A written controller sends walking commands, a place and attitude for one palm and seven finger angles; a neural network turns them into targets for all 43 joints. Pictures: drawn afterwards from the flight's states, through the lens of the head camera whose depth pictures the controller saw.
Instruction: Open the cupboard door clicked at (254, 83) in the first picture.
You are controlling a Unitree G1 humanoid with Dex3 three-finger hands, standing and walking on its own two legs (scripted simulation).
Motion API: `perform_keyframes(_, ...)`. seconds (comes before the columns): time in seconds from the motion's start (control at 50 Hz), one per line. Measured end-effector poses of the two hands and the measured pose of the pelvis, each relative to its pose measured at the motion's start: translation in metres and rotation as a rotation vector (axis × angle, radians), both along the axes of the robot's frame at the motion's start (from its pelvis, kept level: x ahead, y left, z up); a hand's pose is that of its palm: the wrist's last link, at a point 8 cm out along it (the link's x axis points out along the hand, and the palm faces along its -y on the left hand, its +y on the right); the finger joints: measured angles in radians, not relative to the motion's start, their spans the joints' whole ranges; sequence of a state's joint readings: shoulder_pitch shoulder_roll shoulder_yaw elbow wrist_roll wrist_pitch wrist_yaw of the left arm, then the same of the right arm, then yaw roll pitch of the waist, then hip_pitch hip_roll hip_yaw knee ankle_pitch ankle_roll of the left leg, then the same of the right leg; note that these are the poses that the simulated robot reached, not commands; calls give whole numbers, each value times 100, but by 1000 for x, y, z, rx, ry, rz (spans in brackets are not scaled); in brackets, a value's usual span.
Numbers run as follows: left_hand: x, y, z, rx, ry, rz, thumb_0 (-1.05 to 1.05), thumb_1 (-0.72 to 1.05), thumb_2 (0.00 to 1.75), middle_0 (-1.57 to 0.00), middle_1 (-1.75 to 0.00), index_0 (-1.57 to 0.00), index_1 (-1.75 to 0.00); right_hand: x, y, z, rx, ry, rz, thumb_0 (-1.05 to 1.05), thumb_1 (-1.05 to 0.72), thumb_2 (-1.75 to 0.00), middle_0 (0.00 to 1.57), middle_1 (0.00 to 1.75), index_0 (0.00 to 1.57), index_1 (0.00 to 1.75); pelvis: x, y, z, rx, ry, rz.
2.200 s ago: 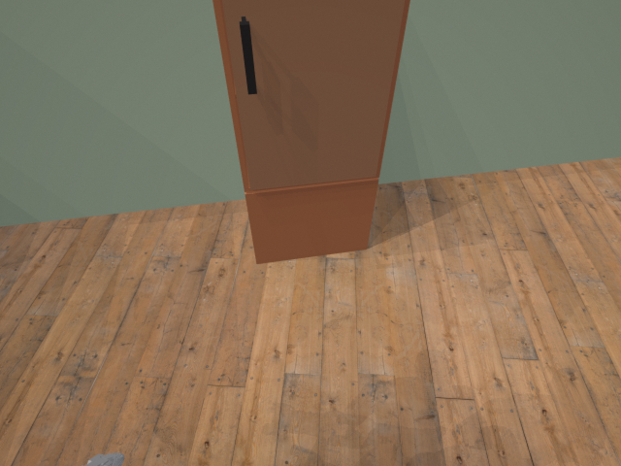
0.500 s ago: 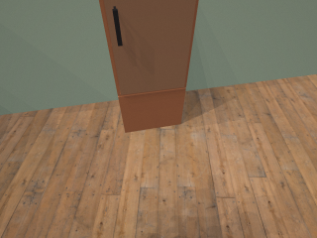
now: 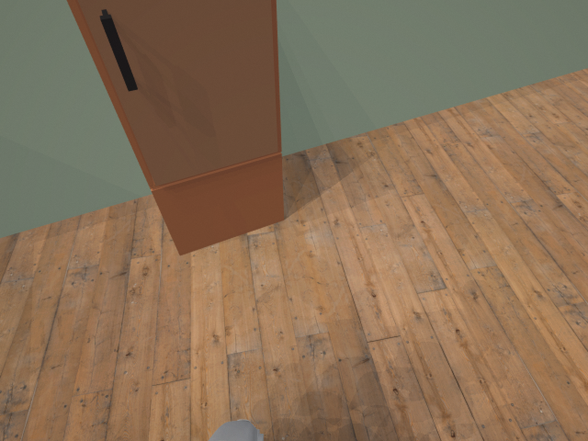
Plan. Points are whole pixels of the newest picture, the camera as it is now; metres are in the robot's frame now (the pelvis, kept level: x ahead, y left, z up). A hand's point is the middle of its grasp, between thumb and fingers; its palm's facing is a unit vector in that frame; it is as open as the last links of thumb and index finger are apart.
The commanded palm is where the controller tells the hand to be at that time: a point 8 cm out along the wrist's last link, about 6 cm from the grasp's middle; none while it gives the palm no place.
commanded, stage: walk to a spot facing it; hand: left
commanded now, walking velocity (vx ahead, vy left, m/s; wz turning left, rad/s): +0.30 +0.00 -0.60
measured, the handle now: (119, 51) +0.85 +0.49 +0.09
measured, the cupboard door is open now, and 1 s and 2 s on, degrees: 0 0 0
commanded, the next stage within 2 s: none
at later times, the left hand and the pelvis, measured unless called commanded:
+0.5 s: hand (200, 333) +0.31 +0.21 -0.16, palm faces -0.32 -0.93 -0.20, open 7.4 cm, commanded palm none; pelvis +0.13 +0.05 +0.00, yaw -20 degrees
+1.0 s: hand (247, 291) +0.42 +0.14 -0.18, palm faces -0.55 -0.81 -0.18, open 7.4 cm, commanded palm none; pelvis +0.22 +0.05 -0.02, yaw -37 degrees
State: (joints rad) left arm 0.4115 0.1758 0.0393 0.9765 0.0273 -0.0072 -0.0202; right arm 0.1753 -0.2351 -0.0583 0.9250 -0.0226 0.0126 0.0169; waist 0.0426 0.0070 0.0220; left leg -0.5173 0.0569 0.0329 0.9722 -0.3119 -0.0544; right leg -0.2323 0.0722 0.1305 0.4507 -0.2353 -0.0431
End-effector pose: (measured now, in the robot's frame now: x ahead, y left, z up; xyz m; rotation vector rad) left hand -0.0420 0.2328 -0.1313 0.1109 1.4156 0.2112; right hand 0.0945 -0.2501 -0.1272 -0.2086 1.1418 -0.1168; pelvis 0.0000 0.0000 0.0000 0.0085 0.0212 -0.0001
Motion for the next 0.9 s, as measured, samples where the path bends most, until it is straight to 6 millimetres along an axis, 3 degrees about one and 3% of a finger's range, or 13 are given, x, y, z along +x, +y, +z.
perform_keyframes(0.1, 24, 27, -5, -9, 23, -24, 1, 91, 89, -20, -30, -21, -30, 36, 21, 12, -22, -67, -21, 0, -91, -90, 20, 30, 20, 30, 24, 22, 0, -13, 13, -54)
perform_keyframes(0.18, 66, 59, -23, -10, 13, -62, 1, 91, 89, -20, -30, -21, -30, 56, 39, 12, -55, -135, -54, 0, -91, -90, 20, 30, 20, 30, 47, 44, -12, -28, 7, -111)
perform_keyframes(0.26, 137, 79, -21, -8, -38, -162, 1, 91, 89, -20, -30, -20, -30, 40, 54, 18, -54, -100, -137, 0, -91, -89, 20, 30, 20, 30, 69, 53, -5, -33, -11, -183)
perform_keyframes(0.34, 220, 80, -12, -8, -135, -261, 1, 91, 89, -20, -30, -20, -30, 8, 65, 16, -48, 1, -244, 0, -91, -89, 20, 30, 20, 30, 91, 56, 2, -43, -14, -242)
perform_keyframes(0.46, 329, 46, -4, -23, -238, -412, 1, 92, 89, -19, -30, -20, -30, -50, 76, 6, -31, 186, -415, 0, -92, -89, 20, 30, 20, 30, 119, 55, 0, -42, -16, -320)
perform_keyframes(0.56, 403, -10, -5, -49, -290, -556, 1, 92, 89, -19, -30, -20, -30, -88, 85, -7, 16, 323, -547, 0, -91, -89, 20, 30, 20, 30, 144, 42, -9, -33, -16, -389)
perform_keyframes(0.64, 449, -57, -12, -62, -372, -651, 1, 91, 89, -19, -30, -20, -30, -102, 84, -25, 66, 393, -627, 0, -91, -89, 20, 30, 20, 30, 163, 21, -26, -17, -18, -430)
perform_keyframes(0.68, 458, -71, -12, -67, -393, -667, 1, 91, 89, -20, -30, -20, -30, -96, 77, -30, 66, 395, -647, 0, -91, -89, 20, 30, 20, 30, 168, 18, -28, -28, -27, -450)
perform_keyframes(0.74, 460, -78, -9, -61, -365, -683, 0, 91, 89, -20, -30, -20, -30, -67, 61, -29, 47, 321, -663, 1, -91, -89, 20, 30, 20, 30, 175, 15, -23, -36, -37, -485)
perform_keyframes(0.9, 463, -67, -11, -66, -267, -729, 1, 91, 89, -20, -30, -21, -30, 30, 32, -12, -13, 35, -653, 0, -91, -90, 20, 30, 20, 30, 198, 27, -15, -23, -17, -580)
